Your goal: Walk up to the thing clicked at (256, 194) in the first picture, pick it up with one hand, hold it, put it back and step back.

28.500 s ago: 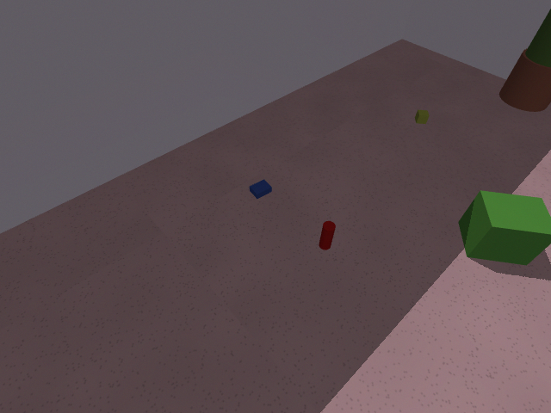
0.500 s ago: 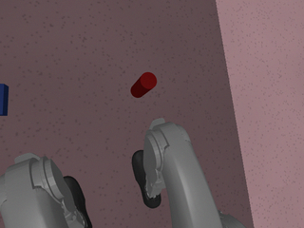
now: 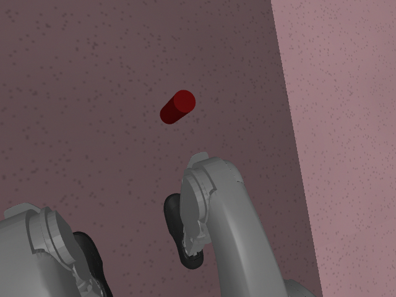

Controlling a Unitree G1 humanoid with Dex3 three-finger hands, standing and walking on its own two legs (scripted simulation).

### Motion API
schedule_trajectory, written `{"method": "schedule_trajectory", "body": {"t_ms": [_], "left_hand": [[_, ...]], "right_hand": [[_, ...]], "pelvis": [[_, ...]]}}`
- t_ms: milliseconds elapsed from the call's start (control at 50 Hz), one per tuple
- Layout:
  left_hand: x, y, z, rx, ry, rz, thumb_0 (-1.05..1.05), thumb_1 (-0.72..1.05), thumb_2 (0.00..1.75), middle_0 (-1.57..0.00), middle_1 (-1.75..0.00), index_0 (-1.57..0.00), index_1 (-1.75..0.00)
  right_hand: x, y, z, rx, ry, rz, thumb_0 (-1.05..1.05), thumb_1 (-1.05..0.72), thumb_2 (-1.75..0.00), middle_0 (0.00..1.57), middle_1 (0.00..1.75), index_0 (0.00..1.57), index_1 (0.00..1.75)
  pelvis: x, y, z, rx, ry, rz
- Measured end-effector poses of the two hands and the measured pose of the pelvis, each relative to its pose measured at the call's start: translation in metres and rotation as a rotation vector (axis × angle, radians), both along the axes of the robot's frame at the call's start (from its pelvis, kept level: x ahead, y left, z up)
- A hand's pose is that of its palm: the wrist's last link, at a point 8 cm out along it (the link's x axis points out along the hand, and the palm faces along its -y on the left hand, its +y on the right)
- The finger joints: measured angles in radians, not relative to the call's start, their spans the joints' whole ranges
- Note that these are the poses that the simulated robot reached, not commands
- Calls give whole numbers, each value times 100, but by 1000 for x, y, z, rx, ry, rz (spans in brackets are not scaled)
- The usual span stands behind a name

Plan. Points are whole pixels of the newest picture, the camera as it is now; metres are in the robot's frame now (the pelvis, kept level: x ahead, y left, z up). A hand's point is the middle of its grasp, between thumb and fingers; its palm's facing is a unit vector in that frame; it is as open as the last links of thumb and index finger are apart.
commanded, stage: rise first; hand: left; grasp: from above
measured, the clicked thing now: out of the picture +0.47 +0.33 -0.31
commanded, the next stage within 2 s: approach in 1.14 s
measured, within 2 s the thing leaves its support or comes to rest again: neither
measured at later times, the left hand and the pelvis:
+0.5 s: hand out of the picture +0.44 +0.36 -0.19, palm faces +0.02 -0.45 -0.89, open 13.0 cm; pelvis +0.00 +0.00 +0.00, yaw -1 degrees
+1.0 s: hand out of the picture +0.44 +0.37 -0.19, palm faces +0.03 -0.45 -0.89, open 12.7 cm; pelvis +0.00 +0.00 +0.00, yaw -1 degrees
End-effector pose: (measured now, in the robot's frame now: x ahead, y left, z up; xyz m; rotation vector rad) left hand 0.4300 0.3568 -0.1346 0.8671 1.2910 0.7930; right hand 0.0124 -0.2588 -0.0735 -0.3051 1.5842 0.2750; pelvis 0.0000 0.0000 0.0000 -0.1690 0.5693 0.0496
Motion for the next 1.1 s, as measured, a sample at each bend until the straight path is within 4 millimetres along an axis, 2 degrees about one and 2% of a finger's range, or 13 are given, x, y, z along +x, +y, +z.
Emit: {"method": "schedule_trajectory", "body": {"t_ms": [380,560,820,1100], "left_hand": [[7,7,-5,-2,-9,-5,0,-34,90,-22,-93,-22,-93],[6,16,1,31,-2,-12,0,-34,89,-22,-93,-23,-93],[5,12,-9,3,-6,2,0,-32,87,-22,-94,-24,-93],[5,16,-2,21,6,-4,0,-29,83,-25,-91,-26,-90]], "right_hand": [[-1,6,5,-6,-2,6,0,-91,-90,19,30,20,30],[-3,7,6,-4,-3,-2,0,-91,-90,19,30,20,30],[-2,8,7,-5,-5,19,0,-91,-90,20,30,20,30],[-4,10,7,5,-9,20,0,-91,-90,19,30,20,30]], "pelvis": [[0,3,-2,-15,-5,-5],[1,3,-2,-16,-4,-6],[1,2,-3,-18,-10,-7],[1,3,-3,-18,-17,-7]]}}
